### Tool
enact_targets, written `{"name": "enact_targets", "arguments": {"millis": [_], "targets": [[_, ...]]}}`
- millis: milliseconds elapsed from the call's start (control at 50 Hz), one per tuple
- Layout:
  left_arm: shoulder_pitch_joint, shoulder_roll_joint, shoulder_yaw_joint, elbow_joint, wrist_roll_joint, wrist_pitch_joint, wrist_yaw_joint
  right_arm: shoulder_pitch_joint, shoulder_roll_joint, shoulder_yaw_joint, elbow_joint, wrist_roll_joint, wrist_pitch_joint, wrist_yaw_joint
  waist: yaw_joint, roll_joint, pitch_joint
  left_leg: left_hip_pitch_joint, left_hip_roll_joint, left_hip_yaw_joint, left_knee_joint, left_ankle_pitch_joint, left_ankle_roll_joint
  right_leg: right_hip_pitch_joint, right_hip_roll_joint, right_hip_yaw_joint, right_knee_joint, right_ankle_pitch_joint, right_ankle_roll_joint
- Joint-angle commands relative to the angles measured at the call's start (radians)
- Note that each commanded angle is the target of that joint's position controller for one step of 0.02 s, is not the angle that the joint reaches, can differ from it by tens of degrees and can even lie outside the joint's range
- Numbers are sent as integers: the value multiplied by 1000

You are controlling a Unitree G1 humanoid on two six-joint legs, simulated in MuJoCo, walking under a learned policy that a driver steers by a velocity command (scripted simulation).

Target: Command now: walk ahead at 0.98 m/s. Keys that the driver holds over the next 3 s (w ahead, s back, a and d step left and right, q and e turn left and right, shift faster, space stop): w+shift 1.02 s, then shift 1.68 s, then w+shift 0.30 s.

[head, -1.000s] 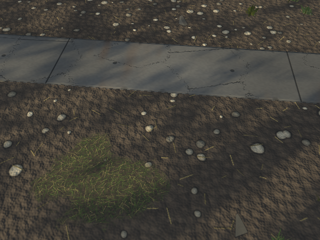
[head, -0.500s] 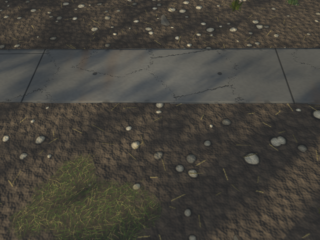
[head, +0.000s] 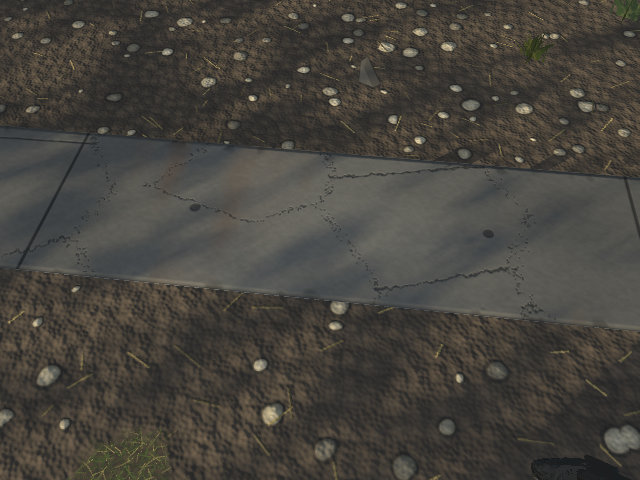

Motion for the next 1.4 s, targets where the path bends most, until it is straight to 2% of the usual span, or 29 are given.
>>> {"name": "enact_targets", "arguments": {"millis": [20, 60, 120, 200, 340, 400, 420, 440, 460, 480, 520, 620, 740, 820, 860, 880, 920, 980, 1040, 1080, 1120, 1160, 1220, 1260, 1280, 1300, 1320, 1360, 1400], "targets": [[-95, 109, 11, -164, -29, -42, -3, 355, -194, -90, 90, -2, 2, -3, -116, 111, -195, 805, 387, -851, -403, -449, 175, -818, -58, 107, 638, 105, -43], [-190, 99, 6, -173, -5, -28, -13, 300, -94, -69, 113, -4, -18, 6, -59, -59, -34, 515, 325, -627, -451, -320, 138, -759, -125, 90, 528, 155, -38], [-208, 40, -14, -196, 28, 12, -45, 333, -62, -50, 169, 17, -49, -1, 22, 8, 50, 298, 245, -452, -542, -276, 95, -718, -196, 80, 395, 144, 2], [-471, 54, -28, -295, 27, 11, -56, 393, -95, -51, 188, 35, -74, 14, -18, 1, 140, 254, 163, -260, -638, 16, 72, -810, -230, -31, 90, 374, 37], [-634, 77, -36, -327, 11, -7, -54, 516, -170, -50, 241, 40, -78, -4, -68, 60, 68, 598, 197, -122, -574, 866, -17, -583, -85, -167, -352, 578, -29], [-289, 174, 9, -229, 10, -5, -22, 474, -242, -64, 251, -1, -37, -36, 115, 144, -162, 678, 249, -117, -96, 1170, -29, -236, -1, -130, -353, 333, -70], [-83, 215, 32, -163, 15, 1, -3, 419, -244, -67, 240, -5, -29, -40, 215, 131, -237, 546, 221, -99, 184, 1002, -29, -20, -55, -83, -369, 267, -94], [71, 297, 59, -130, 30, 6, 15, 416, -138, -48, 208, -14, -35, -33, 220, -36, -342, 315, 119, -96, 590, 343, -13, 197, -285, 155, -298, 65, -112], [0, 312, 68, -134, 46, 6, -1, 571, -33, -23, 176, 70, -53, -7, 65, -335, -485, -82, -42, -213, 923, -336, -49, 442, -509, 787, -521, -122, -272], [-95, 230, 68, -144, 23, 5, -16, 429, -125, -34, 160, 53, -56, -19, 84, -107, -342, -196, 51, -245, 887, -218, -16, 332, -431, 721, -610, -160, -225], [-173, 125, 48, -111, 23, -13, -24, 283, -108, -30, 123, 38, -56, -11, 26, 57, -103, -169, 116, -225, 752, -113, -21, 8, -363, 445, -664, 58, -181], [-130, 84, 26, -44, -8, -47, -17, 180, -41, -6, 57, -11, 1, 34, -71, -19, 67, -161, 202, -181, 530, -76, -77, -305, -249, 190, -816, 148, -129], [-36, 146, 31, -21, -36, -73, -20, -100, -42, 24, -41, 16, -14, 53, -14, -7, 128, 48, 144, -25, 4, 357, -58, -317, -204, 1, -943, 634, -90], [13, 206, 32, 10, -8, -46, -2, -76, -107, 4, -43, 4, -20, 29, -42, -81, 38, 82, 43, 18, -85, 188, -3, 38, -260, -55, -730, 1266, -52], [-26, 250, 44, 10, 20, -13, 21, 245, -179, -33, 51, 9, -15, 5, -195, -115, -144, 404, -12, -15, -80, 47, 25, 34, -282, -67, -333, 1380, -36], [-72, 251, 47, -5, 24, -3, 27, 462, -223, -58, 116, 4, -9, -14, -297, -98, -237, 644, 47, -79, -86, -29, 47, -115, -243, -79, -25, 1206, -28], [52, 81, 16, -71, -48, -32, -5, 524, -318, -94, 136, -16, -2, -16, -155, 298, -473, 1049, 473, -967, -317, -367, 200, -713, 35, 86, 662, -67, -5], [-190, 114, 17, -122, -17, -35, 2, 345, -137, -73, 157, 1, -23, 3, -86, -33, -97, 628, 340, -571, -387, -109, 124, -798, -132, 81, 524, 114, -30], [-185, 50, 5, -135, 10, 18, -26, 337, -48, -40, 200, 19, -47, -8, 16, 11, 19, 336, 250, -376, -458, 69, 64, -673, -182, 72, 358, 125, 9], [-262, 47, -2, -177, 19, 34, -24, 348, -94, -45, 220, 36, -71, 0, 39, 30, 87, 239, 220, -237, -456, 553, 59, -641, -175, 7, 162, 192, 42], [-356, 31, -16, -210, 18, 15, -33, 286, -115, -46, 216, 55, -79, 2, 47, 28, 114, 95, 92, -80, -439, 653, 20, -442, -113, -89, -194, 431, 54], [-158, 18, -9, -111, 12, 16, -38, 291, -134, -49, 215, 46, -83, 5, 81, 94, -60, 80, 112, -41, -338, 777, -5, -158, -34, -159, -54, 758, 22], [-169, 112, 19, -93, 10, -15, -11, 249, -105, -39, 212, 50, -83, -17, 73, 68, -76, 257, 105, -62, -95, 404, -56, -227, -59, -73, -237, 861, -34], [105, 168, 44, 21, 27, -30, 1, 230, -159, -53, 218, 26, -47, -36, 180, 87, -129, 354, 150, -92, 356, 397, -54, -148, -77, -34, -344, 790, -43], [225, 187, 55, 70, 20, -45, 6, 231, -158, -56, 210, 42, -34, -31, 245, -109, -104, 132, 40, -17, 806, 178, -102, 36, -120, 5, -510, 885, -76], [52, 240, 53, 31, -33, -48, 8, 386, -67, -21, 158, 53, -30, -14, 58, -418, -121, -237, -81, -74, 867, -467, -119, 137, -380, 514, -638, 680, -200], [-92, 194, 50, -27, -33, -52, 1, 308, -135, -29, 160, 11, -23, -27, 45, -195, -6, -259, 32, -204, 735, -483, -88, -18, -378, 529, -656, 529, -184], [-152, 139, 39, -41, -12, -47, 4, 249, -147, -41, 180, -3, -4, -16, 2, 10, 99, -151, 81, -210, 477, -485, -101, -239, -335, 445, -646, 467, -163], [-201, 141, 45, -24, -5, -50, 23, 303, -92, -29, 205, -34, 9, -9, -62, -14, 69, 159, 91, -152, 295, -307, -127, -495, -275, 317, -659, 449, -124]]}}
Next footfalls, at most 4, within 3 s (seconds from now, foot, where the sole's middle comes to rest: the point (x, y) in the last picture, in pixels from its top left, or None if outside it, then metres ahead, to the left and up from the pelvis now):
0.42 right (395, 398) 0.62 -0.10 -0.74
0.88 left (319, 230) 1.07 0.07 -0.74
1.26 right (375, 147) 1.39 -0.09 -0.74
1.66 left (311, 141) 1.59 0.11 -0.90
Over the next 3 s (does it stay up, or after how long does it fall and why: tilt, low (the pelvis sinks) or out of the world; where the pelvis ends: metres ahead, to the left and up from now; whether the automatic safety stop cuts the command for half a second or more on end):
stays up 1.60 -0.01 -0.12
